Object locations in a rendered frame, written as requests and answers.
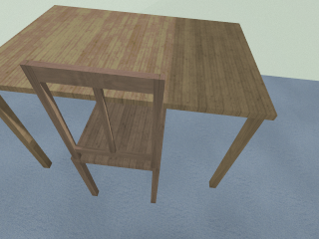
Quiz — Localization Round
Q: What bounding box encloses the table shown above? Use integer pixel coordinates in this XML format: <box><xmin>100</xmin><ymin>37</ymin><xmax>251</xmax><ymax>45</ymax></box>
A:
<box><xmin>0</xmin><ymin>5</ymin><xmax>277</xmax><ymax>188</ymax></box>

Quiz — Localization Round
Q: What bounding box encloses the chair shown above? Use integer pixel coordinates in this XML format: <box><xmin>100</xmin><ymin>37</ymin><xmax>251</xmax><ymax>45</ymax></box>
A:
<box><xmin>20</xmin><ymin>60</ymin><xmax>166</xmax><ymax>203</ymax></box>

